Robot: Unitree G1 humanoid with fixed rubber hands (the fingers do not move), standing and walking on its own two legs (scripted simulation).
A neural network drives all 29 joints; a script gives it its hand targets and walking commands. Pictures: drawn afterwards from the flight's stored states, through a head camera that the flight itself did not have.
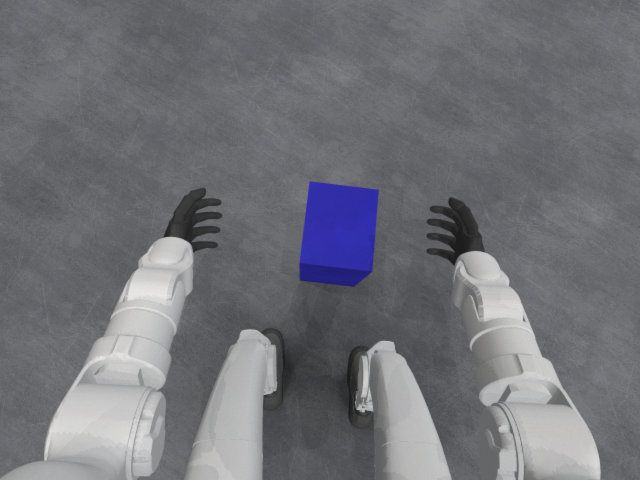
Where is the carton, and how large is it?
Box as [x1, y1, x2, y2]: [300, 181, 378, 286]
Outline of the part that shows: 310,181 300,255 300,280 353,286 367,275 372,269 378,190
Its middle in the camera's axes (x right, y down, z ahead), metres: +0.04 +0.00 +0.97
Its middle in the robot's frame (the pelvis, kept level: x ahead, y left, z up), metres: +0.49 -0.05 -0.54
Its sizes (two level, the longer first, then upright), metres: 0.185 0.155 0.284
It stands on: the floor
